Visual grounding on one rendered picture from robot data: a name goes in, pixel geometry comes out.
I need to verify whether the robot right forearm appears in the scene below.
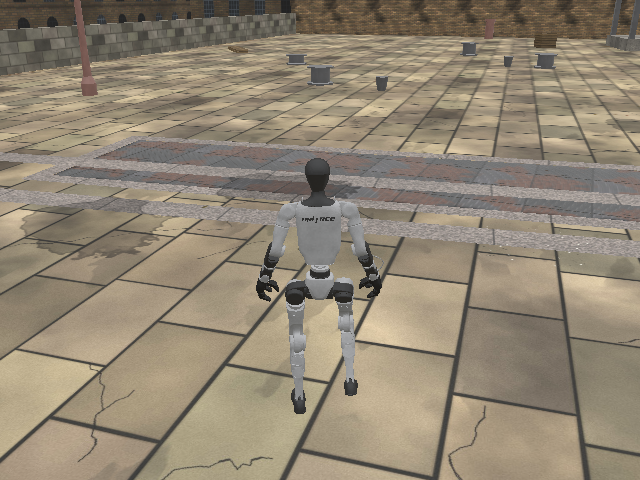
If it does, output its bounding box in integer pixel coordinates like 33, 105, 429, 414
358, 241, 379, 281

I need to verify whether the right robot shin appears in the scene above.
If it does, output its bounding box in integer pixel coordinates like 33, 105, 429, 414
341, 315, 355, 383

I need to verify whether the right robot upper arm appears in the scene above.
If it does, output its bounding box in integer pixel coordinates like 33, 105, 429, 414
339, 201, 368, 257

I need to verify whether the robot right hand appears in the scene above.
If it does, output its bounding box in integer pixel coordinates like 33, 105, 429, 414
359, 275, 382, 298

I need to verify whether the robot left forearm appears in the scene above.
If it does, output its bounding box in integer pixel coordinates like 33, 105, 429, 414
259, 242, 279, 283

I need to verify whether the left robot upper arm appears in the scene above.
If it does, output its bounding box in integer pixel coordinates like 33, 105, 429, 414
269, 202, 298, 258

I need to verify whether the right robot foot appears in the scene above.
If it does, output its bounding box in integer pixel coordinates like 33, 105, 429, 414
344, 378, 358, 396

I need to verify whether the robot left hand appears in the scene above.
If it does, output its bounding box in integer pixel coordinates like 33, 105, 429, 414
256, 278, 279, 302

